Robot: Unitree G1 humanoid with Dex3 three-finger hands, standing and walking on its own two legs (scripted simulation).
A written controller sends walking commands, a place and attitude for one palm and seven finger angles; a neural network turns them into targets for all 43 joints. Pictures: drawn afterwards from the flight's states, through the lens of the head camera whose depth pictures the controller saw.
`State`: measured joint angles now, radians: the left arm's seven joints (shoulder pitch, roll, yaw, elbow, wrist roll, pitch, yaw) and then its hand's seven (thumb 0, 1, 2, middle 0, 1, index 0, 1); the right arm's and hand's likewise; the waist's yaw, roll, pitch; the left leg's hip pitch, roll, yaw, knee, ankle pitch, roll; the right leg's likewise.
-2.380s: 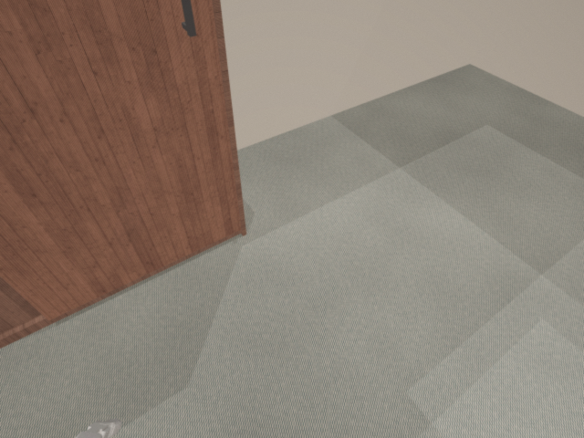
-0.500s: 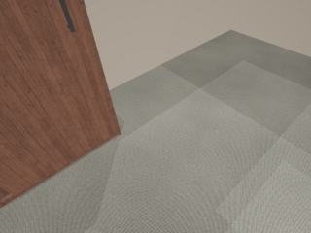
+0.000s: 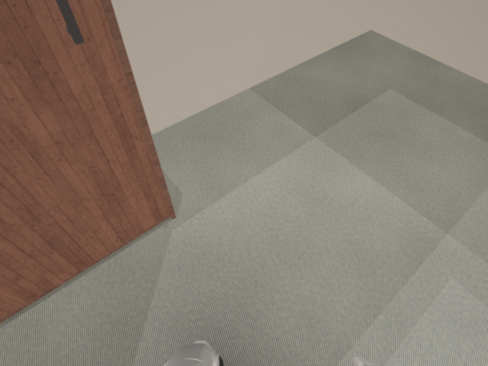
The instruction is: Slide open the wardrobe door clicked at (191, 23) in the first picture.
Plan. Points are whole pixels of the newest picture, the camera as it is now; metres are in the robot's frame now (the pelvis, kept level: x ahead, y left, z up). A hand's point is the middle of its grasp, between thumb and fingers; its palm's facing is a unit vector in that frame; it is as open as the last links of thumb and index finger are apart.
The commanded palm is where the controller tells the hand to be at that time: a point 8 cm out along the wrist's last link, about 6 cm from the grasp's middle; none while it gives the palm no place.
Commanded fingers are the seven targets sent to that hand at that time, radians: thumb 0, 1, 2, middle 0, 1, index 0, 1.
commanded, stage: turn to face it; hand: right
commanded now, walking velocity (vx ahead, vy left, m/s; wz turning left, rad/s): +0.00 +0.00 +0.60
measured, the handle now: out of the picture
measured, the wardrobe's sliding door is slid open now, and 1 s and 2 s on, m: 0.00 0.00 0.00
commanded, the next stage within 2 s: take the last steps up to it in 1.16 s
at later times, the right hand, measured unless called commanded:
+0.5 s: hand (378, 354) +0.18 -0.23 -0.15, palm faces -0.17 +0.96 -0.21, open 7.3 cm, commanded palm none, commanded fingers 0.00 -0.90 -0.90 0.20 0.30 0.20 0.30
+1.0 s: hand (313, 288) +0.29 -0.12 -0.14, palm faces -0.53 +0.82 -0.23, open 7.4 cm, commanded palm none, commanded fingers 0.00 -0.90 -0.90 0.20 0.30 0.20 0.30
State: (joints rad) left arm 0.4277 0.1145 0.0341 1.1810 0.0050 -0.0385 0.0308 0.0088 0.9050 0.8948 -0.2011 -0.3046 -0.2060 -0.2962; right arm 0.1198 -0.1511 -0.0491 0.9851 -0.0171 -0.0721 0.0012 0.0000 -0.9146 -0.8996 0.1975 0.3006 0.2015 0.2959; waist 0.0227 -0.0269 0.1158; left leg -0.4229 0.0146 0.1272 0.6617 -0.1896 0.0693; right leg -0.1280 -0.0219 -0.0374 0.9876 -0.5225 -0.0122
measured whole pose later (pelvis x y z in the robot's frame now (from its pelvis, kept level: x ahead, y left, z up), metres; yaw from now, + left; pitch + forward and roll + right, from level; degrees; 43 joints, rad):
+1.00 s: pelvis +0.09 -0.01 +0.02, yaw +33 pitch +0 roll +0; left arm 0.20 0.25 0.06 0.94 0.01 0.04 0.02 0.01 0.91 0.90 -0.20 -0.30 -0.20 -0.30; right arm 0.14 -0.21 -0.06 0.91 -0.02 0.04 0.00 0.00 -0.90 -0.90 0.20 0.30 0.21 0.30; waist 0.02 0.00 0.08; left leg -0.29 0.00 -0.03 0.57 -0.28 -0.01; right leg -0.40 -0.08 -0.07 0.81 -0.40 0.08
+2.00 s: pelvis +0.20 +0.06 +0.03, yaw +47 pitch -1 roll +0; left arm 0.31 0.13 0.03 1.08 0.03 -0.05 0.03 0.00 0.93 0.89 -0.20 -0.30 -0.20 -0.30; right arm 0.29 -0.17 -0.06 1.10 -0.03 0.00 0.01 0.00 -0.91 -0.90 0.20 0.30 0.20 0.30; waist 0.00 0.03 0.03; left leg -0.46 0.09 0.07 1.01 -0.32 0.00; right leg -0.17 -0.06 -0.20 0.42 -0.23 -0.03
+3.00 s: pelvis +0.22 +0.15 +0.01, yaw +46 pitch -3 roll +0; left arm 0.23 0.18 0.04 0.92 0.02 0.03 0.00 0.01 0.91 0.90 -0.20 -0.30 -0.20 -0.30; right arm 0.26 -0.19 -0.01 0.97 -0.03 0.02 -0.03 0.00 -0.91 -0.90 0.20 0.30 0.20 0.30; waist 0.02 -0.01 0.04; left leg -0.26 0.07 0.03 0.69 -0.38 -0.04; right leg -0.37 -0.06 -0.10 0.66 -0.24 -0.01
